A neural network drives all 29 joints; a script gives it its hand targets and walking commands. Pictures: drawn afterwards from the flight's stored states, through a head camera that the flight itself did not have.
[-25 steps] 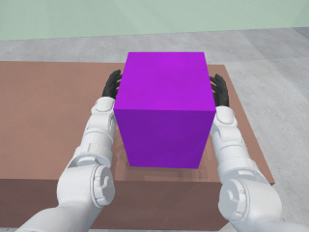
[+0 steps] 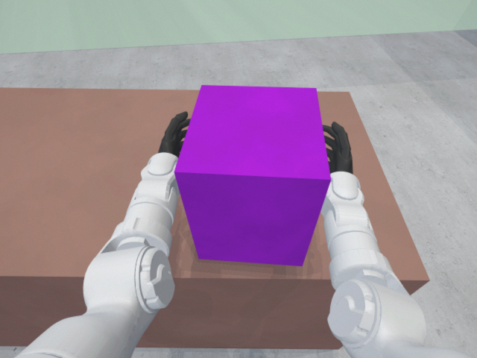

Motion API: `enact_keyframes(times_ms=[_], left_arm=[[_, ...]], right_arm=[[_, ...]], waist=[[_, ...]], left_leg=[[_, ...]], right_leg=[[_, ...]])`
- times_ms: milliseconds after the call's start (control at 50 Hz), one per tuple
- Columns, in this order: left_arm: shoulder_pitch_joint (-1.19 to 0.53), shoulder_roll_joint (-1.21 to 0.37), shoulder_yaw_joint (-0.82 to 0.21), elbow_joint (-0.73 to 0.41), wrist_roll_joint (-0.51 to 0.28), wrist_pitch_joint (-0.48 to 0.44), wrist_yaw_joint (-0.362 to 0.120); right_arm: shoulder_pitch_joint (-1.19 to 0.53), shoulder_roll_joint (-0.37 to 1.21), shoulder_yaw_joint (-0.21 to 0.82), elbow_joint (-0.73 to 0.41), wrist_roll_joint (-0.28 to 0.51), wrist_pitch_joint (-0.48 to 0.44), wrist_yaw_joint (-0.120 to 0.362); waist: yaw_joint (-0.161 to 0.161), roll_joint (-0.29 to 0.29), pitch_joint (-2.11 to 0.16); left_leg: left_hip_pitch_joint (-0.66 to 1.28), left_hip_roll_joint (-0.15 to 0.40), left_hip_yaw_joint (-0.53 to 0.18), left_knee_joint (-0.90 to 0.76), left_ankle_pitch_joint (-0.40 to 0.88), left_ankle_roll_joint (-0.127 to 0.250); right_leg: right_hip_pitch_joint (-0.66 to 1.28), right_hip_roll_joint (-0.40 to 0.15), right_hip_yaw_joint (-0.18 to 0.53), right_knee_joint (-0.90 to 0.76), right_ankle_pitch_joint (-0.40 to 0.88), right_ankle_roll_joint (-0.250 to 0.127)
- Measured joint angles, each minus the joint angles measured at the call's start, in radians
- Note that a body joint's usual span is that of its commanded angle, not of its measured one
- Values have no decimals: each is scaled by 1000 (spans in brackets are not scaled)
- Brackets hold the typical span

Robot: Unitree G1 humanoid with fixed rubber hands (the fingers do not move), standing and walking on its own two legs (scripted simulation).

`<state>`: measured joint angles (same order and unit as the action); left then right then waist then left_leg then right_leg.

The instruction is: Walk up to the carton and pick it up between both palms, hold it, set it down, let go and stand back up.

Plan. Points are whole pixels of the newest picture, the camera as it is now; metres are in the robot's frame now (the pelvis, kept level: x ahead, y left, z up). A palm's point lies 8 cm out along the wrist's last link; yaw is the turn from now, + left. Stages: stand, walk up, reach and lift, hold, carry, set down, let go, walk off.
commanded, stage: set down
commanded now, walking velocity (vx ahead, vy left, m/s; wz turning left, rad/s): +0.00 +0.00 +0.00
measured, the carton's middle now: (253, 178) +0.41 -0.01 +0.07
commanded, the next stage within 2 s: none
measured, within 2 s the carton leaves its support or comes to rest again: rests again in 0.64 s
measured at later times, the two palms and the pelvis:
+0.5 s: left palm (177, 160) +0.45 +0.13 +0.09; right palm (335, 177) +0.40 -0.16 +0.08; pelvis +0.01 +0.00 +0.00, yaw +0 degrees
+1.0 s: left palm (178, 167) +0.44 +0.13 +0.07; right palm (334, 186) +0.39 -0.16 +0.07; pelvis +0.00 +0.00 +0.00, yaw +0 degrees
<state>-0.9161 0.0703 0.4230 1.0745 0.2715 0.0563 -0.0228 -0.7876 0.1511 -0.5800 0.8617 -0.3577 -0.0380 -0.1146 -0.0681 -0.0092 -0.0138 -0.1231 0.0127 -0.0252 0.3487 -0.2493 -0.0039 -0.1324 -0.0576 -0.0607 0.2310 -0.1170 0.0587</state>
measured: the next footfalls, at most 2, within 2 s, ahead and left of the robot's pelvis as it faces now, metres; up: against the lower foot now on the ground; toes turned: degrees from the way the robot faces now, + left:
none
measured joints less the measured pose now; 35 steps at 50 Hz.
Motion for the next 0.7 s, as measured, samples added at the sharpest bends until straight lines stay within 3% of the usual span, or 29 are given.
enact_keyframes(times_ms=[260,700], left_arm=[[-33,13,16,72,16,-56,-8],[4,12,-13,108,-10,-153,3]], right_arm=[[-1,27,-71,-13,-66,-32,14],[43,20,-41,17,-53,-118,-3]], waist=[[3,3,-7],[6,12,-33]], left_leg=[[-49,1,6,3,3,-1],[-120,6,7,16,-5,-1]], right_leg=[[-55,1,5,10,1,-1],[-119,5,4,9,2,0]])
